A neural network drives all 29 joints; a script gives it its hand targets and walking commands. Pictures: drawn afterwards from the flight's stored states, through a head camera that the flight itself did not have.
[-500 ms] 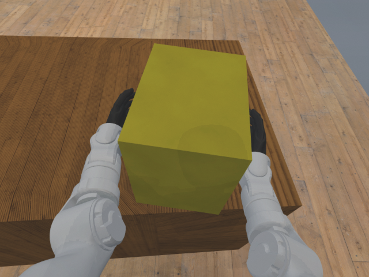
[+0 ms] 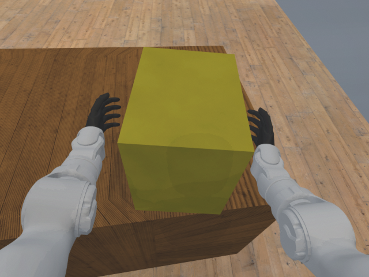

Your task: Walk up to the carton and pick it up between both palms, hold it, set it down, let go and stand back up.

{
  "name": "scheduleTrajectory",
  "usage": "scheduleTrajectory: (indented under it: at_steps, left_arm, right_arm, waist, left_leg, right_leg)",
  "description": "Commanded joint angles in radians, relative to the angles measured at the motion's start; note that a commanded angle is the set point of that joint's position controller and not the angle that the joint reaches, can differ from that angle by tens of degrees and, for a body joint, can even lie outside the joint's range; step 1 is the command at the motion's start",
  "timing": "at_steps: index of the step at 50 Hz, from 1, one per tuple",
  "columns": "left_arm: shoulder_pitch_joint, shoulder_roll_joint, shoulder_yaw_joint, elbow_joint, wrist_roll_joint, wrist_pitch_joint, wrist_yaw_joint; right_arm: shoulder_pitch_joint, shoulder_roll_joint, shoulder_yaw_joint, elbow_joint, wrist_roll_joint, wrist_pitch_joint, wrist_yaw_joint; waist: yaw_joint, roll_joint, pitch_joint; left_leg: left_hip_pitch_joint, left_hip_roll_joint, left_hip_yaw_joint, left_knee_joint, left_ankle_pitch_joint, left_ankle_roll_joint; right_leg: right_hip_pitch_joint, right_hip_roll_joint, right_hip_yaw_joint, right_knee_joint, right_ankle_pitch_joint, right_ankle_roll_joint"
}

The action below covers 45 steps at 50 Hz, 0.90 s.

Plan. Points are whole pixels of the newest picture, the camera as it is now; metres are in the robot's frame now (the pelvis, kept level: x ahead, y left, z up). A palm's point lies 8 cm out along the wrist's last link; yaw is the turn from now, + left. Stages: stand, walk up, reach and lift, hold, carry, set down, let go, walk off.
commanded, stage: set down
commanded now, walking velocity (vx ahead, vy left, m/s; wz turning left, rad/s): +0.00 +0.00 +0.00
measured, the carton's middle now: (183, 134) +0.44 -0.01 +0.04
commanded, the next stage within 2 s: none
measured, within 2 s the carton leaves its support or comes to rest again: neither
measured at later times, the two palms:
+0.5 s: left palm (98, 97) +0.44 +0.16 +0.16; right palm (287, 109) +0.39 -0.20 +0.17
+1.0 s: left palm (70, 62) +0.45 +0.19 +0.24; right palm (299, 86) +0.39 -0.20 +0.23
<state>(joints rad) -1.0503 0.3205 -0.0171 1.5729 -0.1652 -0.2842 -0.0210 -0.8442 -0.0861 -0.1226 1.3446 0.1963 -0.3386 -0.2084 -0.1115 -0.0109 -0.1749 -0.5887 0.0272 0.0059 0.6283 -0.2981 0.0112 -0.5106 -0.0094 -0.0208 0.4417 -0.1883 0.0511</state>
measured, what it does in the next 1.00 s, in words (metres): stands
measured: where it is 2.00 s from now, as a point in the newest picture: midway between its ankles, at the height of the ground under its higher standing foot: outside the picture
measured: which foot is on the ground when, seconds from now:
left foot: down 0.00-1.00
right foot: down 0.00-1.00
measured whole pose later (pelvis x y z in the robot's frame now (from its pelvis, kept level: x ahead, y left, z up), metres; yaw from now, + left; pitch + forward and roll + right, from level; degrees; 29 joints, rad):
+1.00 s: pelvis -0.03 -0.02 +0.01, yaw +2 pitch +5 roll -2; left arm -1.29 0.53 -0.19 1.40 -0.39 0.18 -0.09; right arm -1.07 -0.15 -0.04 1.00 0.33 0.27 -0.28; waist -0.18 -0.05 -0.11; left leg -0.34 0.02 0.00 0.45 -0.19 0.01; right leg -0.29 -0.02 -0.03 0.32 -0.12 0.03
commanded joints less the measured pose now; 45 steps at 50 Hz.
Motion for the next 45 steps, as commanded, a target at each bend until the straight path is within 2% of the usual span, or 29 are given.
scheduleTrajectory:
  at_steps: [1, 5, 6, 8, 9, 11, 12, 13, 15, 18, 19, 22, 24, 25, 27, 30, 32, 34, 38, 40, 45]
  left_arm:
    - [-0.516, 0.123, -0.148, -0.215, -0.145, -0.025, -0.013]
    - [-0.571, 0.128, -0.242, -0.277, -0.249, 0.002, -0.023]
    - [-0.577, 0.138, -0.261, -0.277, -0.278, 0.015, -0.024]
    - [-0.606, 0.153, -0.286, -0.261, -0.308, 0.043, -0.021]
    - [-0.617, 0.160, -0.299, -0.232, -0.327, 0.061, -0.024]
    - [-0.634, 0.177, -0.312, -0.204, -0.334, 0.099, -0.027]
    - [-0.646, 0.186, -0.309, -0.238, -0.334, 0.111, -0.026]
    - [-0.643, 0.192, -0.306, -0.205, -0.333, 0.125, -0.029]
    - [-0.651, 0.220, -0.283, -0.163, -0.313, 0.148, -0.035]
    - [-0.679, 0.262, -0.247, -0.151, -0.268, 0.170, -0.026]
    - [-0.692, 0.264, -0.249, -0.167, -0.262, 0.178, -0.021]
    - [-0.674, 0.281, -0.213, -0.186, -0.237, 0.208, -0.018]
    - [-0.671, 0.304, -0.190, -0.242, -0.230, 0.224, -0.019]
    - [-0.662, 0.303, -0.187, -0.218, -0.225, 0.235, -0.022]
    - [-0.659, 0.313, -0.177, -0.240, -0.224, 0.254, -0.031]
    - [-0.694, 0.320, -0.172, -0.334, -0.243, 0.271, -0.036]
    - [-0.700, 0.337, -0.158, -0.345, -0.244, 0.300, -0.040]
    - [-0.691, 0.336, -0.155, -0.346, -0.244, 0.325, -0.047]
    - [-0.723, 0.332, -0.170, -0.373, -0.266, 0.360, -0.056]
    - [-0.702, 0.325, -0.169, -0.331, -0.260, 0.385, -0.062]
    - [-0.685, 0.304, -0.174, -0.286, -0.236, 0.427, -0.072]
  right_arm:
    - [-0.462, -0.234, 0.065, -0.182, 0.117, 0.023, 0.027]
    - [-0.547, -0.256, 0.108, -0.311, 0.159, 0.102, 0.048]
    - [-0.571, -0.240, 0.121, -0.361, 0.165, 0.125, 0.047]
    - [-0.606, -0.238, 0.111, -0.373, 0.156, 0.182, 0.049]
    - [-0.635, -0.235, 0.113, -0.376, 0.150, 0.212, 0.047]
    - [-0.650, -0.244, 0.093, -0.350, 0.131, 0.262, 0.037]
    - [-0.656, -0.254, 0.080, -0.370, 0.125, 0.274, 0.030]
    - [-0.655, -0.250, 0.076, -0.355, 0.115, 0.289, 0.022]
    - [-0.668, -0.244, 0.055, -0.339, 0.094, 0.315, 0.004]
    - [-0.670, -0.220, 0.025, -0.312, 0.065, 0.351, -0.018]
    - [-0.675, -0.214, 0.029, -0.318, 0.066, 0.361, -0.021]
    - [-0.659, -0.198, 0.036, -0.338, 0.079, 0.389, -0.033]
    - [-0.658, -0.196, 0.045, -0.409, 0.088, 0.400, -0.042]
    - [-0.646, -0.187, 0.045, -0.385, 0.087, 0.415, -0.047]
    - [-0.647, -0.177, 0.061, -0.424, 0.095, 0.434, -0.053]
    - [-0.673, -0.182, 0.062, -0.520, 0.110, 0.447, -0.058]
    - [-0.694, -0.188, 0.072, -0.553, 0.120, 0.471, -0.060]
    - [-0.697, -0.193, 0.066, -0.561, 0.113, 0.491, -0.065]
    - [-0.724, -0.201, 0.055, -0.597, 0.111, 0.518, -0.072]
    - [-0.725, -0.206, 0.060, -0.569, 0.117, 0.539, -0.072]
    - [-0.706, -0.212, 0.056, -0.490, 0.119, 0.577, -0.068]
  waist:
    - [-0.007, 0.230, -0.571]
    - [-0.021, 0.203, -0.633]
    - [-0.026, 0.171, -0.696]
    - [-0.040, 0.140, -0.685]
    - [-0.041, 0.105, -0.665]
    - [-0.061, 0.083, -0.627]
    - [-0.062, 0.094, -0.652]
    - [-0.073, 0.076, -0.624]
    - [-0.073, 0.065, -0.578]
    - [-0.068, 0.113, -0.520]
    - [-0.066, 0.136, -0.517]
    - [-0.061, 0.158, -0.512]
    - [-0.052, 0.151, -0.579]
    - [-0.064, 0.137, -0.534]
    - [-0.060, 0.129, -0.530]
    - [-0.062, 0.142, -0.578]
    - [-0.055, 0.133, -0.565]
    - [-0.065, 0.100, -0.550]
    - [-0.077, 0.109, -0.541]
    - [-0.078, 0.095, -0.487]
    - [-0.084, 0.119, -0.373]
  left_leg:
    - [0.515, 0.008, 0.007, 0.018, 0.709, -0.168]
    - [0.472, -0.001, 0.004, 0.001, 0.554, -0.139]
    - [0.435, -0.018, -0.006, 0.009, 0.474, -0.114]
    - [0.359, -0.025, -0.011, -0.019, 0.325, -0.086]
    - [0.326, -0.025, -0.013, -0.031, 0.253, -0.068]
    - [0.301, -0.024, -0.022, -0.062, 0.159, -0.052]
    - [0.314, -0.025, -0.022, -0.064, 0.182, -0.057]
    - [0.310, -0.027, -0.021, -0.063, 0.182, -0.053]
    - [0.283, -0.033, -0.015, -0.073, 0.155, -0.046]
    - [0.226, -0.040, -0.002, -0.112, 0.089, -0.045]
    - [0.231, -0.041, 0.001, -0.119, 0.103, -0.049]
    - [0.284, -0.046, 0.006, -0.128, 0.191, -0.052]
    - [0.326, -0.055, 0.013, -0.123, 0.282, -0.054]
    - [0.324, -0.056, 0.010, -0.130, 0.278, -0.050]
    - [0.335, -0.061, 0.013, -0.141, 0.303, -0.042]
    - [0.375, -0.063, 0.019, -0.140, 0.362, -0.050]
    - [0.406, -0.065, 0.024, -0.145, 0.386, -0.047]
    - [0.424, -0.061, 0.024, -0.159, 0.374, -0.041]
    - [0.445, -0.058, 0.023, -0.171, 0.359, -0.049]
    - [0.461, -0.051, 0.018, -0.183, 0.342, -0.043]
    - [0.487, -0.033, 0.010, -0.212, 0.324, -0.049]
  right_leg:
    - [0.000, 0.087, -0.100, 0.023, 0.264, -0.070]
    - [-0.010, 0.077, -0.097, 0.036, 0.198, -0.067]
    - [0.015, 0.059, -0.086, 0.053, 0.200, -0.060]
    - [0.015, 0.047, -0.078, 0.067, 0.134, -0.060]
    - [0.016, 0.042, -0.074, 0.070, 0.097, -0.059]
    - [0.034, 0.033, -0.069, 0.071, 0.067, -0.059]
    - [0.049, 0.035, -0.069, 0.067, 0.092, -0.060]
    - [0.059, 0.035, -0.069, 0.063, 0.094, -0.059]
    - [0.093, 0.031, -0.062, 0.054, 0.086, -0.058]
    - [0.163, 0.019, -0.047, 0.041, 0.071, -0.064]
    - [0.184, 0.019, -0.044, 0.036, 0.084, -0.069]
    - [0.229, 0.022, -0.044, 0.018, 0.163, -0.066]
    - [0.283, 0.027, -0.042, 0.007, 0.253, -0.057]
    - [0.293, 0.028, -0.043, 0.003, 0.259, -0.053]
    - [0.331, 0.026, -0.038, -0.010, 0.294, -0.050]
    - [0.354, 0.032, -0.041, -0.017, 0.355, -0.049]
    - [0.373, 0.034, -0.040, -0.031, 0.381, -0.047]
    - [0.384, 0.038, -0.044, -0.041, 0.380, -0.044]
    - [0.377, 0.037, -0.046, -0.063, 0.369, -0.049]
    - [0.370, 0.040, -0.048, -0.079, 0.334, -0.056]
    - [0.350, 0.044, -0.054, -0.110, 0.262, -0.076]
